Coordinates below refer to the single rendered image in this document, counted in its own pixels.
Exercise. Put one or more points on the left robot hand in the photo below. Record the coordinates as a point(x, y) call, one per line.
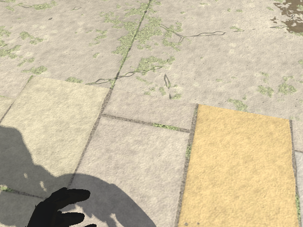
point(46, 213)

